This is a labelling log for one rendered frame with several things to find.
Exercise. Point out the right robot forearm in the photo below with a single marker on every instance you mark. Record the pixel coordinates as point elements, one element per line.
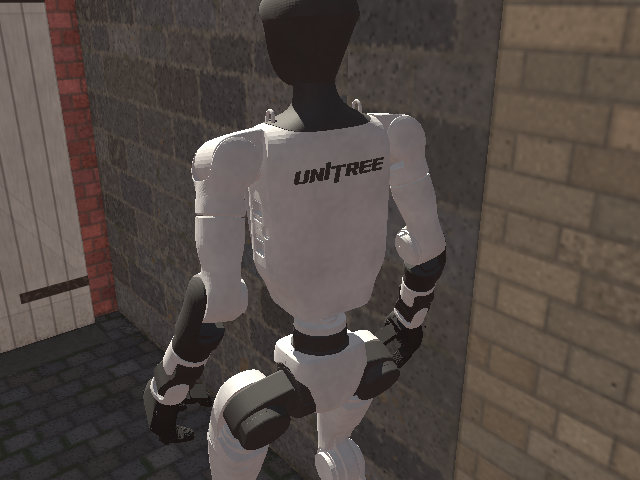
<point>417,290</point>

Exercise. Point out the left robot upper arm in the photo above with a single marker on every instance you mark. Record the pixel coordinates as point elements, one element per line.
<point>222,169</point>

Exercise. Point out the left robot forearm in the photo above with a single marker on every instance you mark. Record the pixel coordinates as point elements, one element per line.
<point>189,349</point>

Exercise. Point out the robot right hand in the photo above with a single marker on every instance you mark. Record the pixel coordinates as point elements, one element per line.
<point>410,339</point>

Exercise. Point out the humanoid robot head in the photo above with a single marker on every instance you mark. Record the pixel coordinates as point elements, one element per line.
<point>306,42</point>

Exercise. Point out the right robot thigh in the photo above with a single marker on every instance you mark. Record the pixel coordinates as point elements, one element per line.
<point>335,458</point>

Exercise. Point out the right robot upper arm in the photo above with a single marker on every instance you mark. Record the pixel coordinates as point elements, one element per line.
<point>422,238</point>

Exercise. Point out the robot left hand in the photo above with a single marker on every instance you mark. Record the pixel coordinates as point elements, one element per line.
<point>162,418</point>

